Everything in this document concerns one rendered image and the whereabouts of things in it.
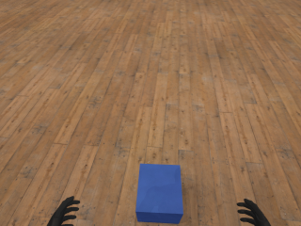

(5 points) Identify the left robot hand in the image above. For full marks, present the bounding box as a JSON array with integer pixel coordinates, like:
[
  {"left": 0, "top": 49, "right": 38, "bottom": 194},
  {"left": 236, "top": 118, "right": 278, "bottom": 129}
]
[{"left": 47, "top": 196, "right": 80, "bottom": 226}]

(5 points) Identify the carton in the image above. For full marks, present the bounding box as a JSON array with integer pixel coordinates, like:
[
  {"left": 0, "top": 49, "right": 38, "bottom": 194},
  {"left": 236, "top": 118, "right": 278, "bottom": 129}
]
[{"left": 135, "top": 163, "right": 183, "bottom": 224}]

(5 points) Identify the right robot hand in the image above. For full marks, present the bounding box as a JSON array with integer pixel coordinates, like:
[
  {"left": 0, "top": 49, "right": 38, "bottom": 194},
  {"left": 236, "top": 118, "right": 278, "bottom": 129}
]
[{"left": 236, "top": 199, "right": 271, "bottom": 226}]

